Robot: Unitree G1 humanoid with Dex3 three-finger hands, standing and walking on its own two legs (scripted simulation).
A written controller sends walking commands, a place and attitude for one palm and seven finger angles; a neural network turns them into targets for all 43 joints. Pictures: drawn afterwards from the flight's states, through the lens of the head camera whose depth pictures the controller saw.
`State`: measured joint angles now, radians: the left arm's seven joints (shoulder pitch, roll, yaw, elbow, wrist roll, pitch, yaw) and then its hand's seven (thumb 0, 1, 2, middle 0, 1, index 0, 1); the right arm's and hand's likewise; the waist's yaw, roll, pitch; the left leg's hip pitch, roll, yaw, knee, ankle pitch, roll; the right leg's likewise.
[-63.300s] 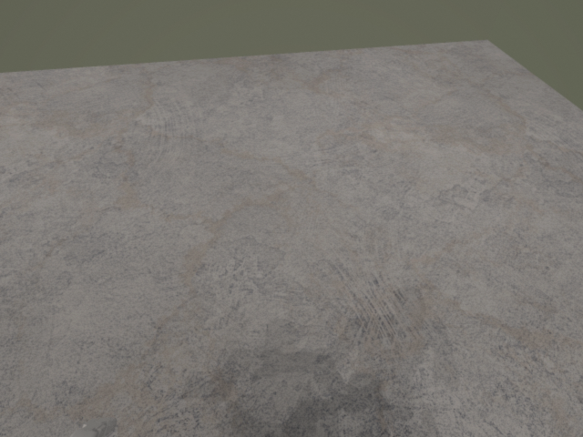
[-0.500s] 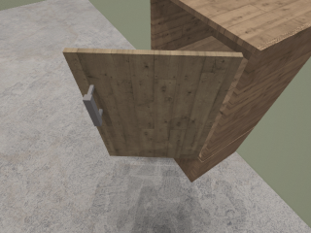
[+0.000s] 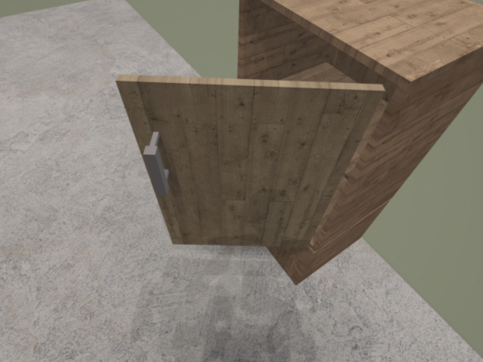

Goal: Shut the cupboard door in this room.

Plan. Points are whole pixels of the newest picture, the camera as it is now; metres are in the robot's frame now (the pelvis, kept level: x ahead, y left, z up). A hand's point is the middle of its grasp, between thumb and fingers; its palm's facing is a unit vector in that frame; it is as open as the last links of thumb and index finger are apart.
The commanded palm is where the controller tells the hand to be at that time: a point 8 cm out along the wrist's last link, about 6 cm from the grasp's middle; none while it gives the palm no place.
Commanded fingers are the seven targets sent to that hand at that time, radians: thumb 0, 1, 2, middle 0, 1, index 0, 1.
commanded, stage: come to a stop and stand still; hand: left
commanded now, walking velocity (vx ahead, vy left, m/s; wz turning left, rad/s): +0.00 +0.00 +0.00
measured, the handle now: (159, 164) +0.45 +0.20 +0.03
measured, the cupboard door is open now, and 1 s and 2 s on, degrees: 55 55 55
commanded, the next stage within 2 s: look again from close up in 0.26 s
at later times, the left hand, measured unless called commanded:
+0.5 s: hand out of the picture +0.02 +0.19 -0.16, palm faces -0.05 -0.97 -0.25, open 7.4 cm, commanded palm none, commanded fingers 0.00 0.90 0.90 -0.20 -0.30 -0.20 -0.30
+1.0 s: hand out of the picture +0.09 +0.20 -0.15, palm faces +0.11 -0.97 -0.24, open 7.4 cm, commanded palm +0.11 +0.24 -0.06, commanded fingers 0.00 0.90 0.90 -0.25 -0.36 -0.25 -0.36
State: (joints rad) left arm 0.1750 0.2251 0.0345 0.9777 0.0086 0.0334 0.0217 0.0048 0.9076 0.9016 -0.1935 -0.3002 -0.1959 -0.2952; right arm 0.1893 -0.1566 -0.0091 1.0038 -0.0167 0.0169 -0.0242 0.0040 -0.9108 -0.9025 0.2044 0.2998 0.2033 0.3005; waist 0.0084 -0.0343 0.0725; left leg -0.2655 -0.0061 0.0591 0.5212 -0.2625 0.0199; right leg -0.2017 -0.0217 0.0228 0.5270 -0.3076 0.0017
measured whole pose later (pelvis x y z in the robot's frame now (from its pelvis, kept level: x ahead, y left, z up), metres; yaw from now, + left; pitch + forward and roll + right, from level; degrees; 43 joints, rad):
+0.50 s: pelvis -0.01 +0.00 +0.00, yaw -1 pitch +0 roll +0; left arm 0.27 0.20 -0.02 1.02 0.01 -0.01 0.02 0.01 0.91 0.90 -0.20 -0.30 -0.20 -0.30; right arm 0.28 -0.20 0.01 1.05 -0.02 -0.01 0.00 0.01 -0.90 -0.90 0.20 0.30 0.20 0.30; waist -0.02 0.02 0.03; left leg -0.25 0.01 0.07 0.48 -0.23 0.01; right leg -0.20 0.00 0.04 0.50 -0.30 0.01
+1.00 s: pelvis +0.01 +0.00 +0.00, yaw -1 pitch +0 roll +0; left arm 0.32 0.22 0.07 0.72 -0.04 0.04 0.04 0.01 0.90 0.90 -0.20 -0.30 -0.20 -0.30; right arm 0.20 -0.22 0.01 0.99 0.01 -0.09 -0.05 0.01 -0.90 -0.90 0.20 0.30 0.20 0.30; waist 0.00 -0.02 0.06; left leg -0.24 0.02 0.06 0.53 -0.28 0.01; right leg -0.20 0.00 0.01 0.56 -0.32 0.00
